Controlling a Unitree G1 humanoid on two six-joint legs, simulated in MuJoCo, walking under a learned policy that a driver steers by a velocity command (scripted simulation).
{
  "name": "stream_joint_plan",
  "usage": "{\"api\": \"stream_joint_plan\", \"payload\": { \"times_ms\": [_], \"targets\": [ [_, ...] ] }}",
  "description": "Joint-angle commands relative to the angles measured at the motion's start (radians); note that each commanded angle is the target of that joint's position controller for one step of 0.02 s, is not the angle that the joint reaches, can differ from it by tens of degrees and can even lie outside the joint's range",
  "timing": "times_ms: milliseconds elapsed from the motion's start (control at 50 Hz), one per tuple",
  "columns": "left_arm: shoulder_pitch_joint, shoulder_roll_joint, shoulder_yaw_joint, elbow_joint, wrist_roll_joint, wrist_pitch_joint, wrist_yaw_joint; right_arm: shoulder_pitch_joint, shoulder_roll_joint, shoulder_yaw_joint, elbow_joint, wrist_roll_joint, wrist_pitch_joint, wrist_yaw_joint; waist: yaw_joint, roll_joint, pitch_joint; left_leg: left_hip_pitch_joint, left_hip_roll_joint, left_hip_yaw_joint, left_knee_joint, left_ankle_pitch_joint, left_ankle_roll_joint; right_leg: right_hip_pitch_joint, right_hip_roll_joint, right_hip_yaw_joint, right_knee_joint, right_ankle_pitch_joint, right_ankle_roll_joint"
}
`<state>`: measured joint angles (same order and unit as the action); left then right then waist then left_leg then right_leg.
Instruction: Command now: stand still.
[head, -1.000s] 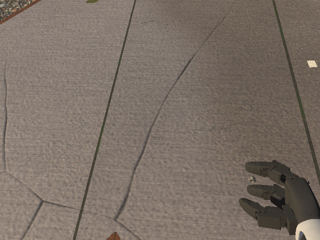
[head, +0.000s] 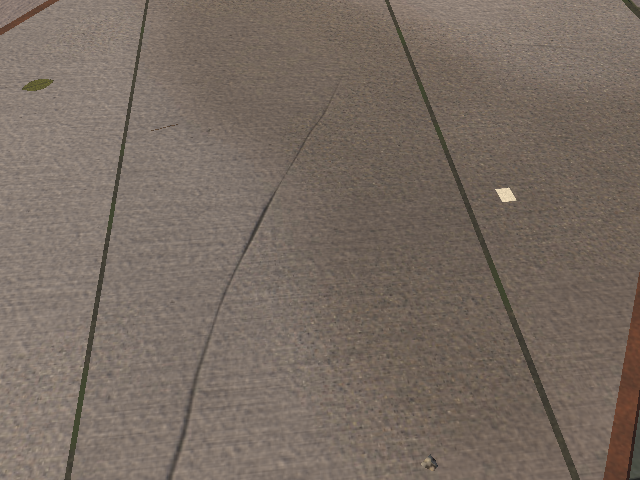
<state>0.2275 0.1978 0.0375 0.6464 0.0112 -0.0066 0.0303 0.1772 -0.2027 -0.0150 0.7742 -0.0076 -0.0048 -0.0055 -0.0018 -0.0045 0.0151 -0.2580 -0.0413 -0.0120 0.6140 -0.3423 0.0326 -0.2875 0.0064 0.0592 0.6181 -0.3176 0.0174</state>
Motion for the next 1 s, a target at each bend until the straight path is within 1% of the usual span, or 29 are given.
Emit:
{"api": "stream_joint_plan", "payload": {
  "times_ms": [20, 240, 440, 640, 880, 900, 920, 940, 960, 980, 1000],
  "targets": [
    [-0.013, 0.095, 0.029, -0.077, 0.001, -0.014, 0.005, -0.012, -0.087, -0.023, -0.059, 0.001, -0.011, -0.004, -0.002, 0.006, -0.054, -0.024, 0.067, -0.079, -0.112, 0.207, 0.029, 0.056, -0.038, 0.046, -0.070, 0.256, -0.038],
    [0.009, 0.082, 0.033, -0.060, 0.002, -0.016, 0.011, -0.018, -0.075, -0.025, -0.038, 0.000, -0.016, -0.005, 0.003, 0.009, -0.030, -0.053, 0.074, -0.093, -0.151, 0.121, 0.032, 0.063, -0.033, 0.039, -0.091, 0.198, -0.027],
    [0.041, 0.078, 0.034, -0.019, 0.002, -0.019, 0.017, -0.006, -0.068, -0.025, 0.006, 0.000, -0.019, -0.008, 0.002, 0.012, -0.016, -0.059, 0.074, -0.097, -0.176, 0.081, 0.035, 0.061, -0.032, 0.034, -0.107, 0.172, -0.021],
    [0.075, 0.078, 0.035, 0.048, 0.000, -0.020, 0.025, 0.011, -0.070, -0.023, 0.068, 0.003, -0.019, -0.012, 0.000, 0.011, -0.005, -0.054, 0.073, -0.095, -0.197, 0.080, 0.038, 0.064, -0.031, 0.029, -0.122, 0.174, -0.017],
    [0.105, 0.077, 0.035, 0.162, -0.004, -0.018, 0.031, 0.036, -0.076, -0.022, 0.155, 0.007, -0.015, -0.020, -0.004, 0.008, 0.009, -0.033, 0.068, -0.089, -0.223, 0.108, 0.039, 0.075, -0.031, 0.019, -0.150, 0.189, -0.014],
    [0.130, 0.060, 0.031, 0.186, -0.003, -0.017, 0.030, 0.059, -0.065, -0.019, 0.174, 0.007, -0.013, -0.020, -0.004, 0.016, -0.016, -0.022, 0.061, -0.085, -0.241, -0.006, 0.043, 0.089, -0.017, 0.002, -0.153, 0.096, -0.016],
    [0.135, 0.066, 0.034, 0.199, -0.009, -0.016, 0.030, 0.072, -0.090, -0.028, 0.183, 0.016, -0.009, -0.022, -0.010, 0.037, 0.006, -0.030, 0.058, -0.096, -0.256, -0.174, 0.060, 0.056, 0.015, -0.031, -0.118, -0.054, -0.022],
    [0.124, 0.077, 0.038, 0.197, -0.014, -0.019, 0.031, 0.088, -0.128, -0.039, 0.187, 0.025, -0.008, -0.025, -0.020, 0.074, 0.040, -0.042, 0.089, -0.149, -0.286, -0.347, 0.092, -0.012, 0.037, -0.058, -0.067, -0.181, -0.031],
    [0.092, 0.076, 0.037, 0.187, -0.017, -0.029, 0.029, 0.115, -0.153, -0.046, 0.187, 0.030, -0.011, -0.026, -0.037, 0.113, 0.075, -0.032, 0.159, -0.253, -0.347, -0.478, 0.136, -0.101, 0.040, -0.072, -0.001, -0.209, -0.038],
    [0.063, 0.057, 0.031, 0.177, -0.026, -0.044, 0.023, 0.133, -0.181, -0.054, 0.187, 0.032, -0.019, -0.025, -0.044, 0.171, 0.099, -0.009, 0.259, -0.391, -0.421, -0.552, 0.189, -0.167, 0.035, -0.097, 0.086, -0.153, -0.041],
    [0.034, 0.054, 0.027, 0.174, -0.032, -0.059, 0.016, 0.126, -0.201, -0.061, 0.181, 0.033, -0.028, -0.025, -0.051, 0.184, 0.133, -0.030, 0.330, -0.494, -0.469, -0.533, 0.236, -0.199, -0.004, -0.067, 0.155, -0.108, -0.051]
  ]
}}
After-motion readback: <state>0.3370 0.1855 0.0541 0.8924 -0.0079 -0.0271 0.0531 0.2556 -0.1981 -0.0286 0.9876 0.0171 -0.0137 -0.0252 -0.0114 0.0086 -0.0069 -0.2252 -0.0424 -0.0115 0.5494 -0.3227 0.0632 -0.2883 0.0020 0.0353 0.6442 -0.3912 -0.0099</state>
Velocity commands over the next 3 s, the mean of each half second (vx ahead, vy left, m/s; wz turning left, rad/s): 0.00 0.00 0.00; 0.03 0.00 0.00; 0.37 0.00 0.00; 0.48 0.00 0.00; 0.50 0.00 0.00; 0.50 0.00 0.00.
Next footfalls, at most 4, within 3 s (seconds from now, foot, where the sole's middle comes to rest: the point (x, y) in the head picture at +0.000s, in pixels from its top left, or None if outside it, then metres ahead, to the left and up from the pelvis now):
1.64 left None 0.44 0.10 -0.76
2.18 right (392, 381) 0.74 -0.14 -0.76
2.72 left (288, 278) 1.05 0.11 -0.76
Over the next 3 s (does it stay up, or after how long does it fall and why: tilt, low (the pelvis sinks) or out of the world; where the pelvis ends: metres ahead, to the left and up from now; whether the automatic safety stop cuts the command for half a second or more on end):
stays up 1.02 0.03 0.02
